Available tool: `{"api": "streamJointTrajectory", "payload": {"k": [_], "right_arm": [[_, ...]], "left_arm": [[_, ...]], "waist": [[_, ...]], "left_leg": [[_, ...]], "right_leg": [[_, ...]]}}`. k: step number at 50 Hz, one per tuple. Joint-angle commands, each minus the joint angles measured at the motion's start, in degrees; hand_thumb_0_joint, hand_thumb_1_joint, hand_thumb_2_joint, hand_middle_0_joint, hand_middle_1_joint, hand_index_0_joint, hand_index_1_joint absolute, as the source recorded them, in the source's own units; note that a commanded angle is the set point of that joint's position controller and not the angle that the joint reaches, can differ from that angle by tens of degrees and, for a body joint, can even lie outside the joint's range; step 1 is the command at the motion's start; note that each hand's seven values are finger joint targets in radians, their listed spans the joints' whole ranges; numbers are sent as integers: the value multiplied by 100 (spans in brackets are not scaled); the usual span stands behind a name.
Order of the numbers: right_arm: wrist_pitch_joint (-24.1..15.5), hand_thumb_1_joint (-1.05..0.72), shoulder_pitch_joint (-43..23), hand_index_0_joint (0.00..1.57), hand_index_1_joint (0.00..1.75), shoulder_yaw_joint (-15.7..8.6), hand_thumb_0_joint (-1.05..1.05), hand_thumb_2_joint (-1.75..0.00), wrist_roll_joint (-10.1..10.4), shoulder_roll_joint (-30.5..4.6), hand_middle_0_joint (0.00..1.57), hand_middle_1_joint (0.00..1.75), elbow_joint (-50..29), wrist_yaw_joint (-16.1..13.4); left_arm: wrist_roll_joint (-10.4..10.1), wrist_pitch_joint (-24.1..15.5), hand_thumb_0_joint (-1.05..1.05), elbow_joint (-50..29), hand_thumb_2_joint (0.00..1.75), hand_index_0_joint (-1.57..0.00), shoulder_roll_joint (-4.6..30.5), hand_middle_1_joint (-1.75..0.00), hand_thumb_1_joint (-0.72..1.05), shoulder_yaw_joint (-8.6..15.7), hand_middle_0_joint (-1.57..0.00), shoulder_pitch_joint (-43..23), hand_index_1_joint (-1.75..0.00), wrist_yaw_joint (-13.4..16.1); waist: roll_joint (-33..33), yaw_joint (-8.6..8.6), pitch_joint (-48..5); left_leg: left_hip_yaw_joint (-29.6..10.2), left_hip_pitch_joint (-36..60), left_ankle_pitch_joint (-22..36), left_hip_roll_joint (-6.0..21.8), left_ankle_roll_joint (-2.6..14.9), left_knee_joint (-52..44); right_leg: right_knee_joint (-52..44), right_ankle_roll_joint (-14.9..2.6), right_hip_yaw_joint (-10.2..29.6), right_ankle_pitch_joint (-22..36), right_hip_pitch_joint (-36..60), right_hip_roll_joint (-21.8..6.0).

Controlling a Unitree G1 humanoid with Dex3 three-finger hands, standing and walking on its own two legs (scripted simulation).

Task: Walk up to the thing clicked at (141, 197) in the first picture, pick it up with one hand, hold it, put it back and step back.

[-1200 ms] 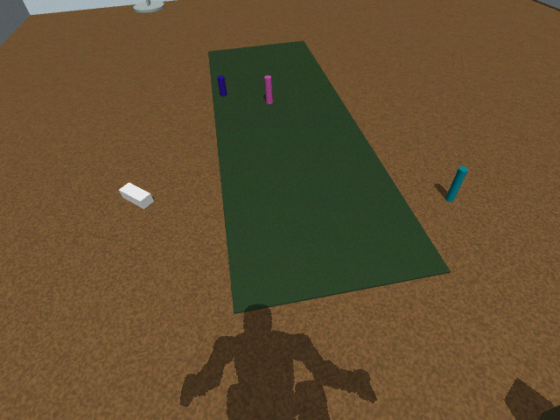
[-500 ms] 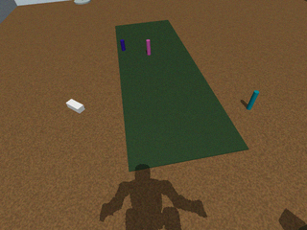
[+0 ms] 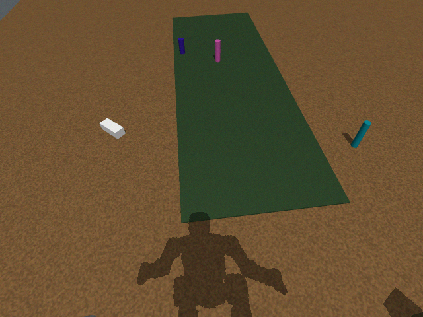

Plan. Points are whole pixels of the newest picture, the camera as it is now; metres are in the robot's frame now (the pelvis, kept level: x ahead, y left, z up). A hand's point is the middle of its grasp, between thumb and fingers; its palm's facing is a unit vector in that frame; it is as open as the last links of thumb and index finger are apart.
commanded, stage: walk up
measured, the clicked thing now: (112, 128) +1.43 +0.71 -0.75
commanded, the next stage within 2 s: none
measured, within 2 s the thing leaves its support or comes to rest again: neither
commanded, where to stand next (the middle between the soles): +0.04 +0.00 m, yaw +63 degrees
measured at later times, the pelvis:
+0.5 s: pelvis -0.01 +0.00 -0.03, yaw +24 degrees
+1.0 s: pelvis +0.00 -0.06 -0.01, yaw +44 degrees
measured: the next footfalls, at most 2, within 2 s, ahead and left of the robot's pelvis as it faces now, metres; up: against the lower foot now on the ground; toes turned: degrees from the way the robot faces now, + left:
left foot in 0.40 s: +0.01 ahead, +0.14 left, +0.00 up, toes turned +24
right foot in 0.76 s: +0.12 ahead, -0.13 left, +0.00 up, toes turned +35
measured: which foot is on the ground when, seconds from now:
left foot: down 0.00-0.10, up 0.12-0.38, down 0.40-0.78, up 0.80-1.00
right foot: down 0.00-0.42, up 0.44-0.74, down 0.76-1.00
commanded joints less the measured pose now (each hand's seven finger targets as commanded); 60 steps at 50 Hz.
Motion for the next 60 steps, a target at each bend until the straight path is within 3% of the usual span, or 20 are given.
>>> {"api": "streamJointTrajectory", "payload": {"k": [1, 3, 5, 7, 12, 17, 19, 20, 21, 23, 26, 32, 37, 39, 41, 45, 51, 56, 57, 60], "right_arm": [[-25, -90, 123, 20, 30, -627, 0, -90, -83, -1850, 20, 30, -764, -150], [28, -90, -28, 20, 30, -636, 0, -90, -105, -1752, 20, 30, -1034, -141], [59, -90, -301, 20, 30, -539, 0, -90, -77, -1230, 20, 30, -1356, -145], [114, -90, 403, 20, 30, -612, 0, -90, -180, -1417, 20, 30, -1364, -160], [143, -90, 701, 20, 30, -579, 0, -90, -127, -1194, 20, 30, -1576, 71], [104, -90, 981, 20, 30, -690, 0, -90, -143, -1297, 20, 30, -1844, 51], [44, -90, 1769, 20, 30, -792, 0, -90, -210, -1417, 20, 30, -1720, -45], [0, -90, 1887, 20, 30, -888, 0, -90, -305, -1701, 20, 30, -1800, -99], [-34, -90, 1703, 20, 30, -1012, 0, -90, -368, -2264, 20, 30, -1958, -171], [-161, -90, 1244, 20, 30, -1034, 0, -90, -207, -2685, 20, 30, -2146, -262], [-206, -90, 669, 20, 30, -757, 0, -90, -199, -1893, 20, 30, -2363, -348], [-147, -90, 1181, 20, 30, -758, 0, -90, -209, -1856, 20, 30, -2524, -259], [63, -90, 475, 20, 30, -732, 0, -90, -201, -1752, 20, 30, -2925, -133], [94, -90, 241, 20, 30, -554, 0, -90, -90, -1123, 20, 30, -3157, -132], [179, -90, 849, 20, 30, -718, 0, -90, -183, -1611, 20, 30, -2861, -207], [173, -90, 846, 20, 30, -759, 0, -90, -151, -1525, 20, 30, -2488, 93], [67, -90, 272, 20, 30, -682, 0, -90, -57, -1404, 20, 30, -2457, 183], [-99, -90, 879, 20, 30, -718, 0, -90, -63, -1403, 20, 30, -1981, 78], [-149, -90, 1144, 20, 30, -774, 0, -90, -82, -1541, 20, 30, -1842, 22], [-194, -90, 1251, 20, 30, -967, 0, -90, -113, -2709, 20, 30, -1976, -93]], "left_arm": [[-2, 11, 0, -968, 90, -20, 1193, -30, 90, 450, -20, -95, -30, 23], [51, 11, 0, -1141, 90, -20, 1223, -30, 90, 525, -20, 114, -30, -30], [136, -25, 0, -1212, 90, -20, 1639, -30, 90, 599, -20, 421, -30, -42], [180, -43, 0, -1703, 90, -20, 1560, -30, 90, 603, -20, -406, -30, -68], [250, -65, 0, -1907, 90, -20, 1236, -30, 90, 472, -20, -209, -30, -105], [215, 31, 0, -2233, 90, -20, 1507, -30, 90, 581, -20, 167, -30, -235], [119, 78, 0, -2380, 90, -20, 1462, -30, 90, 563, -20, -18, -30, -249], [48, 96, 0, -2472, 90, -20, 1194, -30, 90, 490, -20, 190, -30, -246], [37, 126, 0, -2560, 90, -20, 841, -30, 90, 430, -20, 351, -30, -267], [25, 225, 0, -2611, 90, -20, 1234, -30, 90, 371, -20, 217, -30, -193], [-42, 189, 0, -2196, 90, -20, 1259, -30, 90, 363, -20, 917, -30, -191], [-18, -3, 0, -2334, 90, -20, 1189, -30, 90, 389, -20, 651, -30, -74], [-42, -219, 0, -2039, 90, -20, 1145, -30, 90, 436, -20, 1623, -30, 105], [153, -320, 0, -2071, 90, -20, 2192, -30, 90, 670, -20, 1897, -30, 188], [136, -309, 0, -2383, 90, -20, 2474, -30, 90, 711, -20, 633, -30, 169], [111, -405, 0, -2122, 90, -20, 1749, -30, 90, 546, -20, 860, -30, 229], [211, -446, 0, -2311, 90, -20, 1914, -30, 90, 638, -20, 1358, -30, 100], [93, -282, 0, -2350, 90, -20, 1945, -30, 90, 554, -20, 1297, -30, 7], [89, -239, 0, -2346, 90, -20, 1665, -30, 90, 453, -20, 1426, -30, 18], [43, -179, 0, -2453, 90, -20, 1621, -30, 90, 419, -20, 1100, -30, 106]], "waist": [[740, 194, -671], [558, 411, -744], [-1034, 736, -906], [-692, 348, -859], [-800, 202, -445], [-1077, 295, -476], [-608, -140, -781], [229, -251, -788], [1814, -124, -535], [1443, -143, -541], [902, 231, -624], [989, -111, -811], [988, 391, -1106], [-1348, 632, -832], [-1262, 79, -549], [-764, 37, 29], [-1416, 503, -312], [-867, 178, -697], [-211, 51, -918], [1418, -256, -623]], "left_leg": [[-1849, -736, 2114, 1056, 1024, -156], [-1622, -1500, 1151, 704, 819, 226], [293, -2317, -1196, -278, 286, 2400], [334, -2262, -1627, 389, 100, 3470], [682, -1884, -779, 349, 158, 2924], [1226, -1156, -734, 174, 196, 1644], [1402, -152, -156, -84, 325, 684], [722, 330, 117, -3, 556, 290], [-1644, 704, 1131, 1274, 1121, -173], [-3718, -110, 1063, 2427, 2034, -536], [-1245, -174, 778, 1229, 1268, 151], [-1463, -416, 2397, 1057, 1445, 713], [-1397, -1296, 2307, 420, 1002, 1669], [-316, -3065, -878, -817, 308, 3449], [-439, -2986, -2358, -125, 147, 4978], [-154, -2605, -1007, -127, 90, 4771], [461, -2302, -1372, 89, -50, 2767], [1070, -233, -519, -322, 130, 969], [769, 316, -533, -317, 255, 620], [-3634, -62, -1135, 2072, 1876, -487]], "right_leg": [[783, -217, 461, -441, 286, -67], [192, -464, 976, -912, 834, -494], [-1167, -1073, 1798, 131, 1290, -2449], [-990, -1496, 1632, 1070, 825, -3015], [-119, -838, -83, 2690, 669, -1616], [364, -778, -333, 1740, 339, -1816], [1585, -548, -648, 1496, -132, -1654], [2852, -168, -714, 864, -788, -1219], [3923, 231, -800, -1961, -2314, -167], [4475, 167, 961, -2357, -2400, -220], [3997, 17, 996, -1404, -2253, -426], [2782, 61, 528, -1559, -1610, -54], [637, -80, 257, -210, -113, 317], [-503, -568, 2927, 274, 559, -1898], [-913, -1867, 4249, 517, -464, -3310], [-66, -827, 1110, 938, -604, -1399], [-11, -1074, 710, 711, 318, -1638], [1156, -758, 141, 486, -769, -1670], [2085, -509, -121, 119, -1033, -1459], [3966, 49, 563, -2374, -2803, -473]]}}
